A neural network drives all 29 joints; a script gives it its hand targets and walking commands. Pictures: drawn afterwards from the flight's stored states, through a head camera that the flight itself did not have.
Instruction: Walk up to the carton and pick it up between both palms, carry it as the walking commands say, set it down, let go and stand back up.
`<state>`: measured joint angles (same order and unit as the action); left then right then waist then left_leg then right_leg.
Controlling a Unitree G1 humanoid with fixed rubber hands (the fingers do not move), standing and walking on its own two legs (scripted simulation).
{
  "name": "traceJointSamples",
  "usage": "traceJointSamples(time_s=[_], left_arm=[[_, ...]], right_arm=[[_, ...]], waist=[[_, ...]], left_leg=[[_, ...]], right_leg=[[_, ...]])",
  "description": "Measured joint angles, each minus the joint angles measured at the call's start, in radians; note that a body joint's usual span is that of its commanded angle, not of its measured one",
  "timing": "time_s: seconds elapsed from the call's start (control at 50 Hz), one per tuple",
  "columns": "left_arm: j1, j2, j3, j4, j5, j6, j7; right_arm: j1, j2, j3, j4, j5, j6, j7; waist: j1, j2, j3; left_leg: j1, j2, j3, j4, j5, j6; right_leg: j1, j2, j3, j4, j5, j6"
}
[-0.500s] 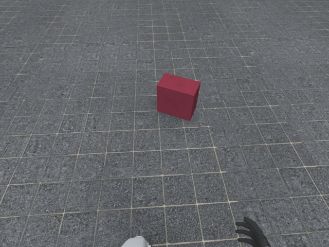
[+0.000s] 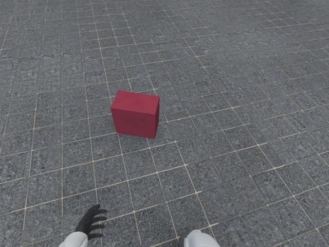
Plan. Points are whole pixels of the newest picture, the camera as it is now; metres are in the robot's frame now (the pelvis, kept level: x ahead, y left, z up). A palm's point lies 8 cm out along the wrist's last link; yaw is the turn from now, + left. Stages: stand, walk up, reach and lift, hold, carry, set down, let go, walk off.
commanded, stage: walk up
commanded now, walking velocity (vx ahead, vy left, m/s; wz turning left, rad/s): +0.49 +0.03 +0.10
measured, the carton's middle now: (137, 115) +1.03 +0.10 -0.63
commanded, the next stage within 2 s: none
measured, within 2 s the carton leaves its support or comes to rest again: neither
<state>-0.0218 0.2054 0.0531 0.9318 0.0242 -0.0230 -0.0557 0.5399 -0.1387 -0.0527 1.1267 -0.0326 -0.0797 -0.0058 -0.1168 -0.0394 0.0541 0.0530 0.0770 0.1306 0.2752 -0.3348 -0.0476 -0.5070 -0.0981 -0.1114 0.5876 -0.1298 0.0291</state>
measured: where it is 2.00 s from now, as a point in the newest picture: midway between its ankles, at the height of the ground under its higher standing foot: (143, 189)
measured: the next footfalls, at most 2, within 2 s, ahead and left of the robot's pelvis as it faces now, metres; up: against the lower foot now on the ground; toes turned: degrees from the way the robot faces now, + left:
right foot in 0.04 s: +0.17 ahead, -0.14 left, +0.00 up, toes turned -8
left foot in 0.48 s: +0.38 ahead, +0.15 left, +0.00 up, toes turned +10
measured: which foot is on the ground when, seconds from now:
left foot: down 0.00-0.06, up 0.08-0.46, down 0.48-0.96, up 0.98-1.00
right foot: up 0.00-0.02, down 0.04-0.50, up 0.52-0.94, down 0.96-1.00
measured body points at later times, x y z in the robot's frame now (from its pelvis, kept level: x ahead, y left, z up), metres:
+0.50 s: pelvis +0.25 +0.03 -0.02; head +0.27 +0.05 +0.43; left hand +0.13 +0.26 -0.17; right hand +0.42 -0.19 -0.13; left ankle +0.34 +0.15 -0.74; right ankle +0.14 -0.14 -0.73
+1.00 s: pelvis +0.44 +0.01 -0.01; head +0.47 +0.00 +0.43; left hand +0.59 +0.23 -0.15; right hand +0.33 -0.20 -0.16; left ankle +0.34 +0.14 -0.73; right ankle +0.51 -0.10 -0.74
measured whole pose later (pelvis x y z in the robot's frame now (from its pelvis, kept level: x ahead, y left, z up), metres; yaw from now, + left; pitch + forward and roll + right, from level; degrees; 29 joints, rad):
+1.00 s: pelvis +0.44 +0.01 -0.01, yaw +0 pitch +0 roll +1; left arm 0.05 0.16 0.05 0.98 0.02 -0.06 -0.01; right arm 0.47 -0.13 -0.05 1.12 -0.01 -0.03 -0.01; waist -0.05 0.00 0.06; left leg -0.15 0.08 0.12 0.66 -0.48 -0.02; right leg -0.38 -0.07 -0.13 0.57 -0.20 -0.03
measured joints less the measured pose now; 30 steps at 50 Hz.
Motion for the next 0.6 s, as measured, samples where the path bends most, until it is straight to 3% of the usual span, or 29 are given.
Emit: traceJointSamples(time_s=[0.04,0.06,0.1,0.14,0.2,0.26,0.32,0.38,0.46,0.5,0.54,0.6], left_arm=[[-0.013,-0.012,-0.009,-0.011,0.004,-0.029,0.008],[-0.013,-0.016,-0.010,-0.016,0.010,-0.046,0.014],[0.014,-0.030,-0.015,-0.002,0.011,-0.061,0.027],[0.068,-0.038,-0.015,0.034,0.008,-0.057,0.038],[0.167,-0.044,-0.003,0.084,0.005,-0.053,0.051],[0.275,-0.042,0.005,0.122,0.005,-0.055,0.060],[0.368,-0.037,0.011,0.153,0.007,-0.053,0.066],[0.432,-0.027,0.015,0.177,0.007,-0.047,0.062],[0.488,-0.014,0.014,0.198,0.005,-0.041,0.049],[0.500,-0.011,0.011,0.203,0.005,-0.038,0.043],[0.466,-0.008,0.011,0.199,0.005,-0.028,0.040],[0.382,0.009,0.017,0.176,0.000,-0.025,0.040]], right_arm=[[0.014,0.009,0.005,0.012,0.011,0.006,0.002],[0.013,0.014,0.005,0.015,0.013,0.011,0.004],[-0.037,0.001,-0.007,0.010,0.013,0.022,0.008],[-0.100,-0.019,-0.018,-0.017,0.012,0.021,0.012],[-0.197,-0.048,-0.027,-0.070,0.008,0.023,0.015],[-0.284,-0.071,-0.033,-0.121,0.001,0.045,0.026],[-0.353,-0.081,-0.035,-0.160,0.000,0.064,0.040],[-0.409,-0.076,-0.026,-0.190,0.003,0.065,0.058],[-0.451,-0.066,-0.019,-0.215,-0.001,0.046,0.061],[-0.466,-0.057,-0.019,-0.222,-0.006,0.018,0.051],[-0.458,-0.039,-0.013,-0.217,-0.002,-0.001,0.041],[-0.388,-0.011,0.002,-0.182,-0.002,-0.008,0.026]], waist=[[0.010,0.008,0.002],[0.021,0.010,0.003],[0.041,0.045,0.013],[0.058,0.071,0.011],[0.088,0.095,0.005],[0.116,0.101,-0.007],[0.145,0.096,-0.020],[0.172,0.081,-0.018],[0.205,0.050,-0.024],[0.201,0.026,-0.015],[0.183,-0.001,0.000],[0.152,-0.025,-0.002]], left_leg=[[-0.020,0.014,-0.007,0.114,-0.081,-0.009],[-0.070,0.024,-0.009,0.250,-0.128,0.008],[-0.214,0.022,-0.088,0.595,-0.150,0.038],[-0.347,0.014,-0.116,0.821,-0.077,0.050],[-0.499,0.025,-0.105,0.918,0.027,0.044],[-0.597,0.037,-0.095,0.861,0.078,0.034],[-0.642,0.052,-0.084,0.694,0.123,0.016],[-0.619,0.061,-0.067,0.469,0.170,0.004],[-0.515,0.039,-0.011,0.300,0.156,0.011],[-0.468,0.015,0.016,0.288,0.173,0.048],[-0.454,-0.003,0.033,0.337,0.133,0.083],[-0.381,-0.015,0.038,0.277,0.117,0.078]], right_leg=[[0.071,0.012,-0.018,-0.062,-0.026,-0.019],[0.071,0.009,-0.022,-0.045,0.025,-0.032],[0.061,0.026,-0.032,0.038,-0.040,-0.049],[0.102,0.042,-0.034,0.023,-0.095,-0.053],[0.182,0.051,-0.034,-0.051,-0.100,-0.040],[0.259,0.047,-0.030,-0.119,-0.107,-0.032],[0.331,0.037,-0.028,-0.180,-0.116,-0.014],[0.406,0.030,-0.033,-0.230,-0.135,0.007],[0.478,0.005,-0.030,-0.208,-0.215,0.043],[0.446,-0.030,-0.010,-0.057,-0.291,0.032],[0.327,-0.031,0.053,0.249,-0.328,-0.003],[0.161,-0.013,0.063,0.516,-0.235,-0.015]])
